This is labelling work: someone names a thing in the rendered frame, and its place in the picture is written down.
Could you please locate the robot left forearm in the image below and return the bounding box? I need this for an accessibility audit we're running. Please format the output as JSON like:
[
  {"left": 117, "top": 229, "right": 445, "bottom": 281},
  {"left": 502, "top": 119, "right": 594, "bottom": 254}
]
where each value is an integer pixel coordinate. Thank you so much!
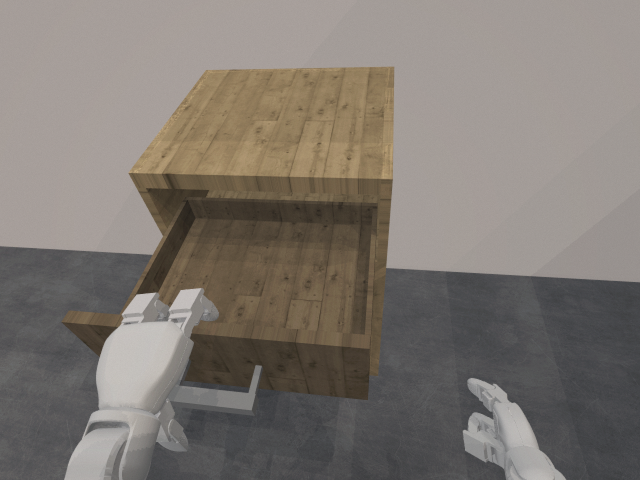
[{"left": 64, "top": 407, "right": 161, "bottom": 480}]

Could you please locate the cabinet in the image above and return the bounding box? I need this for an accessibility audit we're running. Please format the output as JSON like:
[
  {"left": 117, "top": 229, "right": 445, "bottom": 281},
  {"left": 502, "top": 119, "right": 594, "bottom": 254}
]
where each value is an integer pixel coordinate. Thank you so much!
[{"left": 129, "top": 67, "right": 394, "bottom": 376}]

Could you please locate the right robot hand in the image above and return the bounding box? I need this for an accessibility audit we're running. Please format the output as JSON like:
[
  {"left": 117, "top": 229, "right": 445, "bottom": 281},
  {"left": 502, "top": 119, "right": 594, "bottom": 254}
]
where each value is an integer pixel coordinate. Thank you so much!
[{"left": 463, "top": 378, "right": 539, "bottom": 469}]

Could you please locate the left robot hand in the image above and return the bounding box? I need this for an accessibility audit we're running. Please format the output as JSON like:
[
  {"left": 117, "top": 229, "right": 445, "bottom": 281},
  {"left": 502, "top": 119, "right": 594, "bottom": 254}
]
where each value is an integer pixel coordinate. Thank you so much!
[{"left": 96, "top": 288, "right": 219, "bottom": 452}]

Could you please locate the drawer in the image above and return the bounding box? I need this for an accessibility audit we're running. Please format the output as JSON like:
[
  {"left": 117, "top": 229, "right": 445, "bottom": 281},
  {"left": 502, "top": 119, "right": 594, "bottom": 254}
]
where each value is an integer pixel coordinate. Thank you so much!
[{"left": 62, "top": 197, "right": 378, "bottom": 400}]

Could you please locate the handle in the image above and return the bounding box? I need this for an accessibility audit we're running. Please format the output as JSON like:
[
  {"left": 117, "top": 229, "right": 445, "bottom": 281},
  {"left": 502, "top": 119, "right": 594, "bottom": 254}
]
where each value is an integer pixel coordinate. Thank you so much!
[{"left": 167, "top": 359, "right": 263, "bottom": 416}]

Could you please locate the robot right forearm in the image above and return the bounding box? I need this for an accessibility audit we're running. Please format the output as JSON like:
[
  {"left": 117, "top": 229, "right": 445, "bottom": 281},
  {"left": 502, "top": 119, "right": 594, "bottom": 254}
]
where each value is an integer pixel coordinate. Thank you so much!
[{"left": 504, "top": 446, "right": 566, "bottom": 480}]

